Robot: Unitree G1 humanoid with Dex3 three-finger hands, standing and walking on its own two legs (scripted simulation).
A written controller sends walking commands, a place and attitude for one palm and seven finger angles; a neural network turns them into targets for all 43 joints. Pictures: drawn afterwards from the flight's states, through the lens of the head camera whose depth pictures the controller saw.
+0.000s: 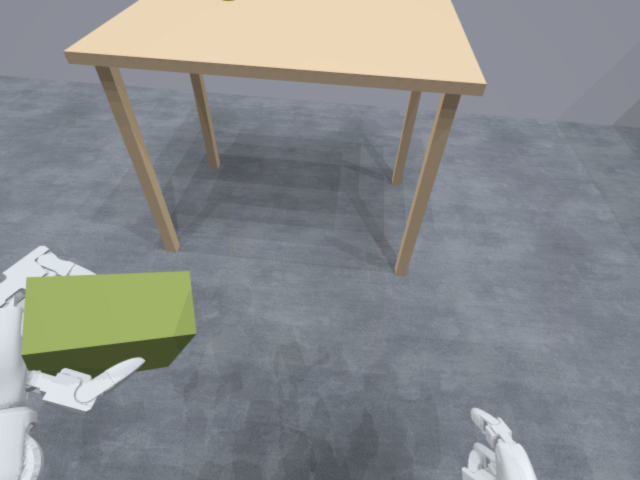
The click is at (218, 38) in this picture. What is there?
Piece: table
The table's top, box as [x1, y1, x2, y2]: [63, 0, 486, 95]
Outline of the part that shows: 63,51 68,63 458,94 482,95 486,84 450,0 138,0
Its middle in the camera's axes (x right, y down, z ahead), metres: -0.10 -0.69 +1.24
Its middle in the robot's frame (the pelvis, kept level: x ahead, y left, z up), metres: +1.39 +0.18 +0.05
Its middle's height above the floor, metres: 0.82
